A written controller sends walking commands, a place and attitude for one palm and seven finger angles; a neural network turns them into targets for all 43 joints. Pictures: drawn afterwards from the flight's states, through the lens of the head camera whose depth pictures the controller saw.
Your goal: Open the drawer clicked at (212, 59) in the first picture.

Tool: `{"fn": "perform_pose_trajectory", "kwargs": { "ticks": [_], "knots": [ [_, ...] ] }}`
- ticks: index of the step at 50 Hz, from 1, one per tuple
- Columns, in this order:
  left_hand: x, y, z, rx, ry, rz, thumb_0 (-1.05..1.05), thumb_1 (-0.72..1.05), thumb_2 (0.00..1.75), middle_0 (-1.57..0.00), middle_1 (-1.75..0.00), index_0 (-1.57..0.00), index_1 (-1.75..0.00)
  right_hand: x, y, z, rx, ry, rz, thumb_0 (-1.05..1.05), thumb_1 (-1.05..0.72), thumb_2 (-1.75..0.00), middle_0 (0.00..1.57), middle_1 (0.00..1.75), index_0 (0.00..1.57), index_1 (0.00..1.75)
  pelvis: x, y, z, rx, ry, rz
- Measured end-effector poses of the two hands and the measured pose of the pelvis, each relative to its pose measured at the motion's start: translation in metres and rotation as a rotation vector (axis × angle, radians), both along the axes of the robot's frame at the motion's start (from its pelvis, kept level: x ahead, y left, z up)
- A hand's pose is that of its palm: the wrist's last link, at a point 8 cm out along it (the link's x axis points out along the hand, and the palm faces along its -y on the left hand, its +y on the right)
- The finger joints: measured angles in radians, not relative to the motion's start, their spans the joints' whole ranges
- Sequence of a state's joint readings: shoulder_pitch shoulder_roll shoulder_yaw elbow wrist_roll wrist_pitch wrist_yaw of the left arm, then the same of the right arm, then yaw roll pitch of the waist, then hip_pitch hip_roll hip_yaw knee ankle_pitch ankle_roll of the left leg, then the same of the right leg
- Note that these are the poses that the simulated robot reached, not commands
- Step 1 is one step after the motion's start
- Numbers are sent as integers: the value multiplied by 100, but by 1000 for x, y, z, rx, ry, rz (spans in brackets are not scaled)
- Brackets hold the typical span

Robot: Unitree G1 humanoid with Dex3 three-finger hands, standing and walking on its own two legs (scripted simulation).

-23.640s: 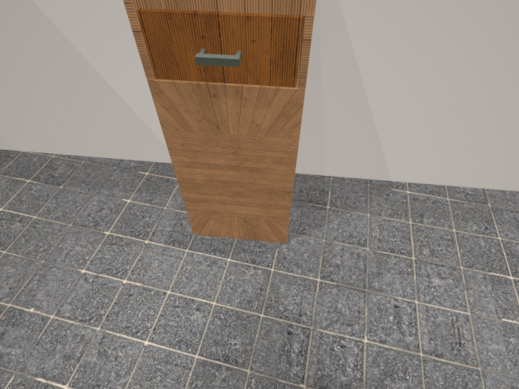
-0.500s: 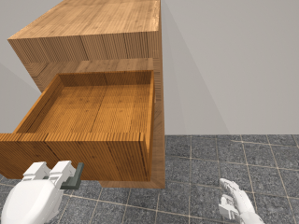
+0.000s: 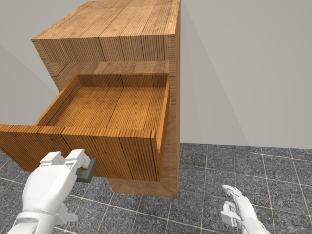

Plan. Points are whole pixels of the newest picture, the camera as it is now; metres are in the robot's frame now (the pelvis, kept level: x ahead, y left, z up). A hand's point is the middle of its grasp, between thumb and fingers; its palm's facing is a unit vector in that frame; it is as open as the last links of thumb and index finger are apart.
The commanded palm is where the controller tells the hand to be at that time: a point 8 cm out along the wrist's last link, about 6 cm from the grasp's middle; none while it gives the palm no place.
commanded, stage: lift the hand off the handle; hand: left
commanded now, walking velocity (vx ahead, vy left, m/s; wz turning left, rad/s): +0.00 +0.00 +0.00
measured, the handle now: (71, 167) +0.21 +0.24 +0.11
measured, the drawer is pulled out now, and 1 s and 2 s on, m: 0.30 0.29 0.29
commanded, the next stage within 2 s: draw the hand back to the body in 1.70 s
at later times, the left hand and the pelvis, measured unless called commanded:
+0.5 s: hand (67, 190) +0.17 +0.23 +0.10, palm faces +0.09 -0.08 -0.99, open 13.6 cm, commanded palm +0.14 +0.23 +0.16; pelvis -0.02 +0.00 +0.00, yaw +1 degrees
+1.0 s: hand (56, 175) +0.17 +0.24 +0.15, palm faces +0.11 -0.07 -0.99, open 13.0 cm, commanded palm +0.14 +0.23 +0.23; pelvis -0.03 +0.01 +0.01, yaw +2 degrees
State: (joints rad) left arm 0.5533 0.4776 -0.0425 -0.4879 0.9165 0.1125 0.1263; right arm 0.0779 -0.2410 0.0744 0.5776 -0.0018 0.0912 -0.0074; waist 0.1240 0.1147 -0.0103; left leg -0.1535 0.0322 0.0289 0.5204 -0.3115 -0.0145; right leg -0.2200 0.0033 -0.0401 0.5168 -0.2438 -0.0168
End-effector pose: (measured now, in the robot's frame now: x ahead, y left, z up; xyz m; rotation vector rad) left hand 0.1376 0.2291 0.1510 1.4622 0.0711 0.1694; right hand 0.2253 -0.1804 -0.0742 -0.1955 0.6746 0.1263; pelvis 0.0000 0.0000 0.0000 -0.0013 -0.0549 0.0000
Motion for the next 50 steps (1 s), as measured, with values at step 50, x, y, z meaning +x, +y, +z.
{"fn": "perform_pose_trajectory", "kwargs": {
  "ticks": [50],
  "knots": [
    [8,8,47,36,-43,-70,-1,-49,30,-43,-125,-46,-126,-4,19,8,15,-40,26,1,-91,-90,20,29,20,30,-25,9,7,8,-62,30]
  ]
}}
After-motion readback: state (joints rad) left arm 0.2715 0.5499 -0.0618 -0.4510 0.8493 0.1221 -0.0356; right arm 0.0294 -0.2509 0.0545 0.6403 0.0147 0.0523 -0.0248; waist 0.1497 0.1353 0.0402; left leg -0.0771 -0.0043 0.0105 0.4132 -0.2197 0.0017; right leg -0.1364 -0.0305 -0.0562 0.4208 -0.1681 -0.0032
